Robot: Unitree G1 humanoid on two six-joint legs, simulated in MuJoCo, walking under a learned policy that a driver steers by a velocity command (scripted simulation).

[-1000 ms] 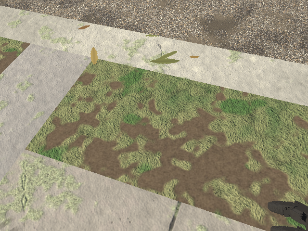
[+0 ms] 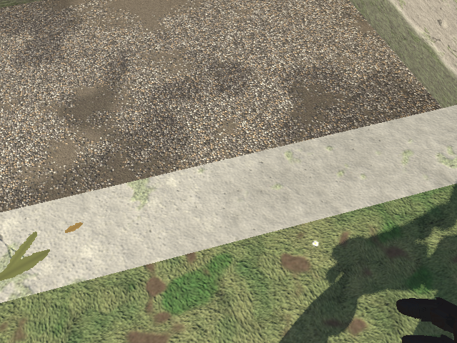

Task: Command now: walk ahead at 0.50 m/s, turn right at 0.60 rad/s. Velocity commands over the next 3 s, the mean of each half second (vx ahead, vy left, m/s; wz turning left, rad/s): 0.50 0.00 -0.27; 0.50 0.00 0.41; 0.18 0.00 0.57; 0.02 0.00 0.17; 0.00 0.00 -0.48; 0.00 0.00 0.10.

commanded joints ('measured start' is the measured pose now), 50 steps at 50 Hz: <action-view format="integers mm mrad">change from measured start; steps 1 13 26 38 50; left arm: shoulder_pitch -20 -134 -110 -138 -74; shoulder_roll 147 42 151 78 182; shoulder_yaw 41 -9 36 23 45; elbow -49 -107 -84 15 78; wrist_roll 0 14 18 36 0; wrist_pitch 0 -16 -56 -77 -2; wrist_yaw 7 -14 -34 -13 29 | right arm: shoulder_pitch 18 250 347 246 167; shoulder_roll -134 -109 -153 -42 -70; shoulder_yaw -51 -49 -47 -39 -58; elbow -60 49 116 24 -71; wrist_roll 5 1 30 27 -5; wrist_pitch -27 -13 35 64 82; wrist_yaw -1 -12 -21 -24 22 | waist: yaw -77 -101 1 -89 -127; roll -177 50 23 -107 -138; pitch -32 -15 -128 11 -33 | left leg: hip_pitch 184 441 371 -180 117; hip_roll -20 222 135 114 -59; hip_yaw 24 -161 2 -33 216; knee -45 -341 4 554 155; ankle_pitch -79 -82 149 -159 -155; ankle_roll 45 274 144 23 146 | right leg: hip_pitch -51 -584 39 -24 94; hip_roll -237 -201 -156 -390 -371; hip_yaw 232 -99 -162 -130 -395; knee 7 572 28 -291 128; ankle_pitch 310 51 302 372 1086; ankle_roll -110 63 -6 -132 -21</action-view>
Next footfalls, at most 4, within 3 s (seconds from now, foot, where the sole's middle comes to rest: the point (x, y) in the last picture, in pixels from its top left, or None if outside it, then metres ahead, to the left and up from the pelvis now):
0.06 left None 0.21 0.13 -0.77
0.52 right None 0.42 -0.16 -0.77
1.04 left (239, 263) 0.71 0.10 -0.77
1.58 right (304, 239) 0.80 -0.11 -0.77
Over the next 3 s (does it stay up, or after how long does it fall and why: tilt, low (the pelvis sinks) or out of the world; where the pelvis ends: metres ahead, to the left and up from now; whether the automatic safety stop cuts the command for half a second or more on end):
stays up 0.63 -0.08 0.00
